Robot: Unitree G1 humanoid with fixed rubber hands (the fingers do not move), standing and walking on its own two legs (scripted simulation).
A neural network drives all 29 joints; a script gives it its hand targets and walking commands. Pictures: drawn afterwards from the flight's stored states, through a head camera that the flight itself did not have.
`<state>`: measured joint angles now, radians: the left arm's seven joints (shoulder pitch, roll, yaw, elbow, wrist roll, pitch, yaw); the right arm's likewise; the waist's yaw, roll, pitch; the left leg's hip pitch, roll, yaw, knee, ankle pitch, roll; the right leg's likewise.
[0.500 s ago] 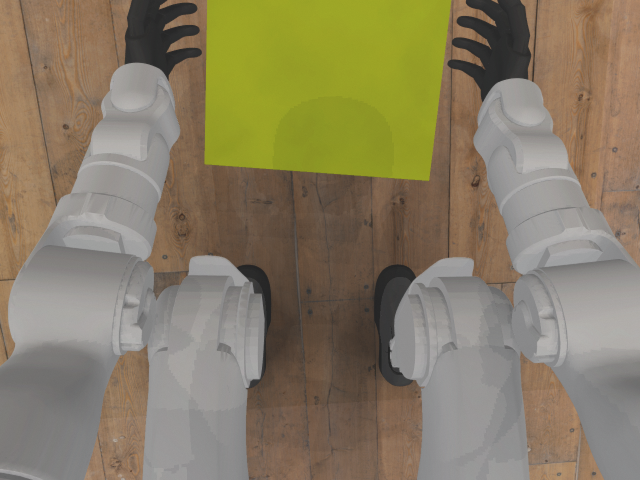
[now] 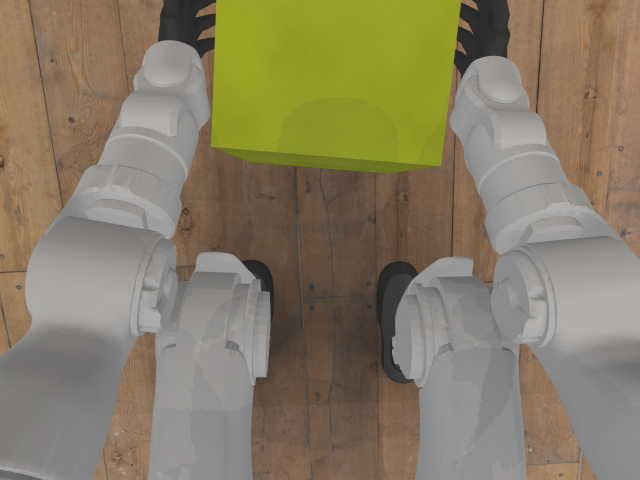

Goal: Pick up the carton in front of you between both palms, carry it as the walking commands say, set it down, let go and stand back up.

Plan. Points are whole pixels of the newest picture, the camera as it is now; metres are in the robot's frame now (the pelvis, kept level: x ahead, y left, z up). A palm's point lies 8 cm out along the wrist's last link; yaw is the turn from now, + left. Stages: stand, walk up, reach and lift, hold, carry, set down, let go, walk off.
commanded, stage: reach and lift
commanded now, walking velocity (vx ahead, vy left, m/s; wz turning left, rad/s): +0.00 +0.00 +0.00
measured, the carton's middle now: (328, 78) +0.51 +0.01 -0.24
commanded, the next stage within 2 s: none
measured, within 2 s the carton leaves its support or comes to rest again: leaves its support in 0.04 s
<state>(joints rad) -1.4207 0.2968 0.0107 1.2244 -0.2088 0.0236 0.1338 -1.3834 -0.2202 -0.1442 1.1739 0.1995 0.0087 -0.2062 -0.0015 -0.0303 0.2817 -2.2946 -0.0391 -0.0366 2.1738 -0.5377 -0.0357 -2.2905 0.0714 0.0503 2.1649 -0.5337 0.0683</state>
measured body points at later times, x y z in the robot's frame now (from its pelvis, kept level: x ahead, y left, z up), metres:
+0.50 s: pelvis +0.00 +0.00 +0.09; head +0.25 +0.01 +0.46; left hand +0.50 +0.17 +0.01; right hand +0.50 -0.14 +0.01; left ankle +0.12 +0.13 -0.34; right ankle +0.12 -0.13 -0.34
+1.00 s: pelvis +0.04 +0.00 +0.22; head +0.22 +0.01 +0.63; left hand +0.46 +0.16 +0.16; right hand +0.47 -0.14 +0.16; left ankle +0.12 +0.13 -0.33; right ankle +0.12 -0.13 -0.33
